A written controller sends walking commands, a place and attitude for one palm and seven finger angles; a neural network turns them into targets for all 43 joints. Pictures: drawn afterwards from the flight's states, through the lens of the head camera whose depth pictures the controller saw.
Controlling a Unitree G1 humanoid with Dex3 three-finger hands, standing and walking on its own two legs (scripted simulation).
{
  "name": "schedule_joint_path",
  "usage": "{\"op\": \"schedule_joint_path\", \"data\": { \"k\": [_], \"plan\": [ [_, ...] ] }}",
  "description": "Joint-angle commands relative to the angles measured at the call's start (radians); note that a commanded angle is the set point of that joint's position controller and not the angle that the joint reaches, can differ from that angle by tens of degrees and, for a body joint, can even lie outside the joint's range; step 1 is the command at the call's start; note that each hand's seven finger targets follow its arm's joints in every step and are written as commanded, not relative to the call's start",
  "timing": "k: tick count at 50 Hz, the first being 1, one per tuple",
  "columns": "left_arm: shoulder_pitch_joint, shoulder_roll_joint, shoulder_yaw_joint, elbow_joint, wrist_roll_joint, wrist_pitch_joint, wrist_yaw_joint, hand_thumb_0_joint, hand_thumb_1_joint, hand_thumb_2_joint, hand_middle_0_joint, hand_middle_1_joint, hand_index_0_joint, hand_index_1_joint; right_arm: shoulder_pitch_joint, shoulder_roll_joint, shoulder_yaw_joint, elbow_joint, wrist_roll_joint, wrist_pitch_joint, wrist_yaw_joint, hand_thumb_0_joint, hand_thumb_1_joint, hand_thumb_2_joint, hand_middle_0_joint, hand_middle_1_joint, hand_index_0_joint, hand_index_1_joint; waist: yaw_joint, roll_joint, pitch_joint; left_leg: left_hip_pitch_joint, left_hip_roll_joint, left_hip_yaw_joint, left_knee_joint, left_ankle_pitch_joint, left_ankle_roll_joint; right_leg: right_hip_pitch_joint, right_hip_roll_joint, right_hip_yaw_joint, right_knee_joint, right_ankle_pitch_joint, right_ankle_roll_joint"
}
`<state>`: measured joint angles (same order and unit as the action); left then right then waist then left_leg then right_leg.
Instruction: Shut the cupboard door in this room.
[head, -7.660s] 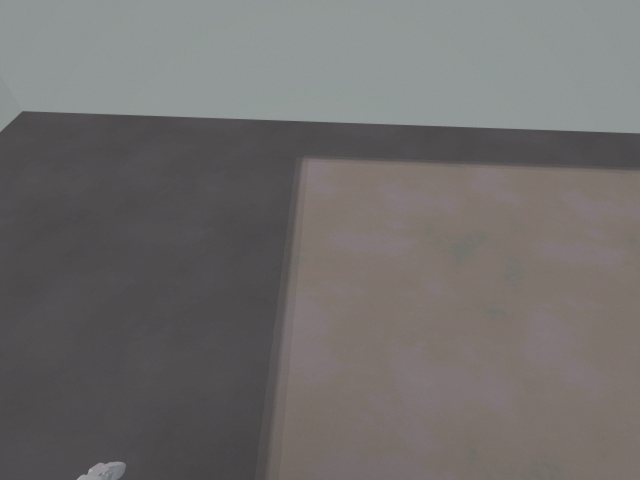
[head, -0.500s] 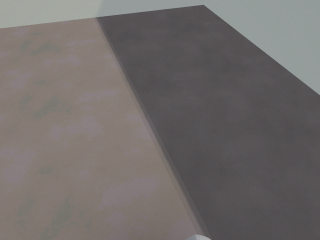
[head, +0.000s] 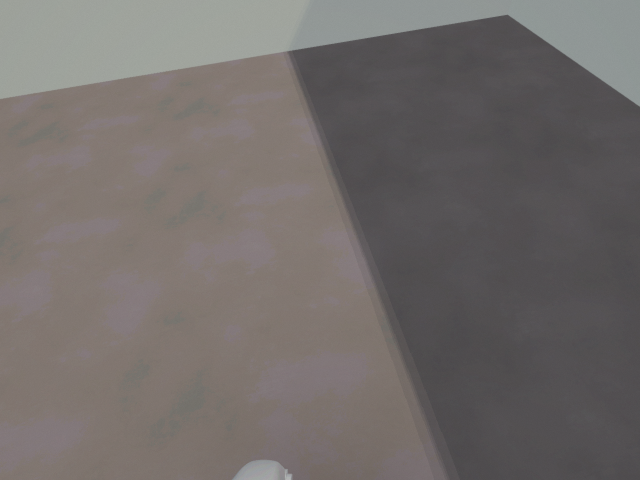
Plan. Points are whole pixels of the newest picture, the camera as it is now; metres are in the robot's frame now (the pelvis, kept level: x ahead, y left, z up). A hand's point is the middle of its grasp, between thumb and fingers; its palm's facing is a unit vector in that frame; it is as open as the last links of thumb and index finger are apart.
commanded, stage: turn or walk to find it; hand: left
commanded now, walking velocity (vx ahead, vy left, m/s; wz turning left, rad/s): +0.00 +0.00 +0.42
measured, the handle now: out of the picture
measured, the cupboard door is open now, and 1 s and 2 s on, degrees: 85 85 85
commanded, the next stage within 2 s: none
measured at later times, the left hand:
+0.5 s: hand out of the picture -0.01 +0.26 -0.17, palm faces +0.24 -0.93 -0.27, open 7.4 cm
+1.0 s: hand out of the picture -0.10 +0.22 -0.18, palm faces +0.45 -0.86 -0.23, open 7.4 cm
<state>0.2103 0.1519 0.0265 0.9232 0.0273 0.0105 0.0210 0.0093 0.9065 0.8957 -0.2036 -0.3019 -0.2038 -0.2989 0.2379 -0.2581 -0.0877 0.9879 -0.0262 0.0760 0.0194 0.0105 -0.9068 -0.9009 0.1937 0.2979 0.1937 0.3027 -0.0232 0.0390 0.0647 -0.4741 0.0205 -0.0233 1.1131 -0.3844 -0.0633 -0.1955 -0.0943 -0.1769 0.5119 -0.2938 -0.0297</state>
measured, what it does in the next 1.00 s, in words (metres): steps on the spot, turning left: left foot, then right foot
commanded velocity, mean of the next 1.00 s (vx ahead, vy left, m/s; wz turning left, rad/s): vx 0.00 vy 0.00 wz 0.42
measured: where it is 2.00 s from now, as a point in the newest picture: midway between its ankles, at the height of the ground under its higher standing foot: outside the picture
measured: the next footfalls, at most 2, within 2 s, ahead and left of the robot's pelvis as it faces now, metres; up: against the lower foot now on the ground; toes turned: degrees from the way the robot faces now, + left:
left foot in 0.22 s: +0.01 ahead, +0.16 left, +0.00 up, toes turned +11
right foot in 0.60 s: +0.04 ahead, -0.09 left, +0.00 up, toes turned +10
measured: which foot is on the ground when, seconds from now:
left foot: up 0.00-0.20, down 0.22-0.60, up 0.62-1.00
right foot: down 0.00-0.22, up 0.24-0.58, down 0.60-1.00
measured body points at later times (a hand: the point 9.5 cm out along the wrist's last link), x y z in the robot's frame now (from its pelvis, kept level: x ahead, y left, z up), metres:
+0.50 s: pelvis -0.03 +0.03 +0.00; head +0.00 +0.04 +0.45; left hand -0.02 +0.31 -0.15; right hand +0.12 -0.18 -0.14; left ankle -0.03 +0.15 -0.74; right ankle -0.01 -0.11 -0.70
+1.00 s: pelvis -0.05 +0.03 -0.01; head -0.02 +0.05 +0.43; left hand -0.12 +0.27 -0.17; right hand +0.12 -0.18 -0.15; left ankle -0.12 +0.13 -0.74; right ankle +0.00 -0.10 -0.74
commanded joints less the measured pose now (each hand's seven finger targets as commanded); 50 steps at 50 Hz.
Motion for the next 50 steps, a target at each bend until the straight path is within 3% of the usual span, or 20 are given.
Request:
{"op": "schedule_joint_path", "data": {
  "k": [1,6,9,10,11,12,14,17,24,27,28,29,30,31,32,35,43,47,49,50],
  "plan": [
    [0.067,0.23,0.059,-0.034,0.001,-0.021,0.013,0.0,0.9,0.9,-0.2,-0.3,-0.2,-0.3,-0.091,-0.037,0.003,-0.079,0.008,-0.023,-0.003,0.0,-0.9,-0.9,0.2,0.3,0.2,0.3,0.059,-0.216,-0.046,-0.037,0.014,0.041,-0.127,-0.05,-0.011,0.105,-0.25,0.158,-0.167,0.426,-0.106],
    [0.086,0.266,0.073,-0.007,0.005,-0.012,0.011,0.0,0.9,0.9,-0.2,-0.3,-0.2,-0.3,-0.109,-0.027,0.02,-0.085,0.019,-0.04,-0.007,0.0,-0.9,-0.9,0.2,0.3,0.2,0.3,0.074,-0.25,-0.095,0.088,0.004,0.101,-0.373,-0.074,0.01,0.132,-0.274,0.13,-0.09,0.535,-0.11],
    [0.055,0.26,0.074,0.001,-0.007,-0.002,0.008,0.0,0.9,0.9,-0.2,-0.3,-0.2,-0.3,-0.029,-0.05,0.016,-0.068,0.016,-0.053,-0.01,0.0,-0.9,-0.9,0.2,0.3,0.2,0.3,0.015,-0.19,-0.115,0.295,0.008,0.121,-0.674,0.167,0.031,0.031,-0.236,0.052,0.041,0.43,-0.021],
    [0.067,0.226,0.069,-0.016,-0.016,0.006,0.004,0.0,0.9,0.9,-0.2,-0.3,-0.2,-0.3,0.001,-0.122,0.002,-0.067,0.01,-0.063,-0.01,0.0,-0.9,-0.9,0.2,0.3,0.2,0.3,-0.001,-0.026,-0.146,0.439,0.126,-0.029,-0.747,0.325,0.079,-0.125,-0.168,0.005,0.19,0.231,0.038],
    [0.057,0.159,0.051,-0.052,-0.019,0.011,-0.003,0.0,0.9,0.9,-0.2,-0.3,-0.2,-0.3,0.032,-0.214,-0.019,-0.07,0.005,-0.064,-0.014,0.0,-0.9,-0.9,0.2,0.3,0.2,0.3,-0.016,0.251,-0.127,0.509,0.359,-0.309,-0.775,0.632,0.201,-0.354,-0.048,-0.016,0.377,-0.278,0.104],
    [-0.023,0.168,0.039,-0.076,-0.007,0.023,0.003,0.0,0.9,0.9,-0.2,-0.3,-0.2,-0.3,0.076,-0.229,-0.021,-0.054,0.006,-0.058,-0.019,0.0,-0.9,-0.9,0.2,0.3,0.2,0.3,-0.053,0.196,-0.117,0.402,0.398,-0.312,-0.793,0.565,0.265,-0.318,-0.036,0.073,0.506,-0.359,0.095],
    [-0.067,0.175,0.05,-0.06,-0.013,0.027,-0.001,0.0,0.9,0.9,-0.2,-0.3,-0.2,-0.3,-0.005,-0.18,-0.01,-0.062,0.004,-0.06,-0.036,0.0,-0.9,-0.9,0.2,0.3,0.2,0.3,-0.028,0.187,-0.053,0.326,0.317,-0.266,-0.802,0.464,0.258,-0.363,-0.039,0.142,0.594,-0.253,0.094],
    [0.007,0.167,0.05,-0.024,-0.012,0.025,-0.013,0.0,0.9,0.9,-0.2,-0.3,-0.2,-0.3,-0.099,-0.147,0.005,-0.093,0.005,-0.065,-0.036,0.0,-0.9,-0.9,0.2,0.3,0.2,0.3,0.023,0.127,-0.059,0.292,0.229,-0.158,-0.794,0.454,0.22,-0.297,-0.02,0.135,0.547,-0.154,0.101],
    [-0.012,0.144,0.042,-0.055,-0.017,0.018,-0.007,0.0,0.9,0.9,-0.2,-0.3,-0.2,-0.3,-0.069,-0.158,-0.011,-0.099,0.0,-0.055,-0.029,0.0,-0.9,-0.9,0.2,0.3,0.2,0.3,-0.001,0.125,-0.085,0.299,0.214,-0.233,-0.764,0.461,0.231,-0.195,0.032,0.12,0.285,-0.164,0.101],
    [0.053,0.152,0.044,-0.044,-0.019,0.006,-0.004,0.0,0.9,0.9,-0.2,-0.3,-0.2,-0.3,-0.086,-0.156,-0.018,-0.11,0.003,-0.05,-0.024,0.0,-0.9,-0.9,0.2,0.3,0.2,0.3,0.031,0.115,-0.109,0.25,0.177,-0.239,-0.702,0.48,0.202,-0.062,0.06,0.103,0.08,-0.043,0.095],
    [0.097,0.159,0.047,-0.036,-0.018,-0.002,-0.001,0.0,0.9,0.9,-0.2,-0.3,-0.2,-0.3,-0.097,-0.145,-0.017,-0.117,0.008,-0.05,-0.023,0.0,-0.9,-0.9,0.2,0.3,0.2,0.3,0.055,0.089,-0.126,0.202,0.148,-0.222,-0.653,0.426,0.172,0.03,0.049,0.102,-0.054,0.052,0.094],
    [0.121,0.205,0.055,-0.032,-0.009,-0.013,0.004,0.0,0.9,0.9,-0.2,-0.3,-0.2,-0.3,-0.089,-0.102,-0.014,-0.124,0.016,-0.051,-0.018,0.0,-0.9,-0.9,0.2,0.3,0.2,0.3,0.064,-0.032,-0.141,0.096,0.078,-0.168,-0.549,0.289,0.117,0.145,-0.047,0.195,-0.167,0.09,0.068],
    [0.118,0.297,0.074,-0.039,0.004,-0.019,0.012,0.0,0.9,0.9,-0.2,-0.3,-0.2,-0.3,-0.081,-0.033,0.0,-0.153,0.019,-0.051,-0.013,0.0,-0.9,-0.9,0.2,0.3,0.2,0.3,0.064,-0.299,-0.104,-0.098,-0.066,-0.018,-0.351,-0.023,0.045,0.201,-0.293,0.457,-0.229,0.142,-0.033],
    [0.111,0.314,0.077,-0.057,-0.001,-0.015,0.012,0.0,0.9,0.9,-0.2,-0.3,-0.2,-0.3,-0.126,-0.071,-0.011,-0.166,0.009,-0.039,-0.015,0.0,-0.9,-0.9,0.2,0.3,0.2,0.3,0.09,-0.304,-0.082,-0.087,-0.053,-0.041,-0.145,-0.19,0.041,0.055,-0.396,0.5,-0.264,0.137,-0.123],
    [0.066,0.286,0.079,-0.065,-0.002,-0.012,0.019,0.0,0.9,0.9,-0.2,-0.3,-0.2,-0.3,-0.133,-0.082,-0.018,-0.161,0.006,-0.026,-0.015,0.0,-0.9,-0.9,0.2,0.3,0.2,0.3,0.07,-0.29,-0.051,-0.087,-0.035,-0.073,-0.009,-0.168,0.048,-0.018,-0.371,0.487,-0.277,0.084,-0.138],
    [-0.048,0.211,0.052,-0.09,-0.003,-0.019,0.013,0.0,0.9,0.9,-0.2,-0.3,-0.2,-0.3,-0.055,-0.065,-0.014,-0.096,0.003,-0.021,0.001,0.0,-0.9,-0.9,0.2,0.3,0.2,0.3,0.004,-0.183,-0.013,-0.076,-0.005,-0.034,0.108,-0.005,0.024,-0.043,-0.229,0.245,-0.218,0.166,-0.08],
    [0.074,0.257,0.063,-0.031,0.006,-0.016,0.011,0.0,0.9,0.9,-0.2,-0.3,-0.2,-0.3,-0.132,-0.03,0.01,-0.1,0.014,-0.03,0.0,0.0,-0.9,-0.9,0.2,0.3,0.2,0.3,0.073,-0.234,-0.059,0.012,0.007,0.069,-0.228,-0.081,0.002,0.099,-0.26,0.149,-0.143,0.435,-0.105],
    [0.06,0.275,0.073,-0.014,0.005,-0.008,0.008,0.0,0.9,0.9,-0.2,-0.3,-0.2,-0.3,-0.095,-0.03,0.017,-0.092,0.02,-0.043,-0.005,0.0,-0.9,-0.9,0.2,0.3,0.2,0.3,0.056,-0.25,-0.091,0.129,-0.001,0.116,-0.444,-0.033,0.016,0.095,-0.269,0.115,-0.062,0.476,-0.083],
    [0.037,0.26,0.074,-0.021,-0.009,0.003,0.006,0.0,0.9,0.9,-0.2,-0.3,-0.2,-0.3,-0.012,-0.062,0.011,-0.07,0.015,-0.057,-0.005,0.0,-0.9,-0.9,0.2,0.3,0.2,0.3,0.005,-0.15,-0.123,0.32,0.02,0.103,-0.684,0.19,0.034,-0.016,-0.229,0.04,0.073,0.34,-0.001],
    [0.061,0.207,0.068,-0.041,-0.018,0.011,0.001,0.0,0.9,0.9,-0.2,-0.3,-0.2,-0.3,0.017,-0.155,-0.007,-0.073,0.008,-0.069,-0.007,0.0,-0.9,-0.9,0.2,0.3,0.2,0.3,-0.005,0.103,-0.158,0.457,0.207,-0.156,-0.767,0.389,0.109,-0.206,-0.12,-0.01,0.265,0.073,0.069]
  ]
}}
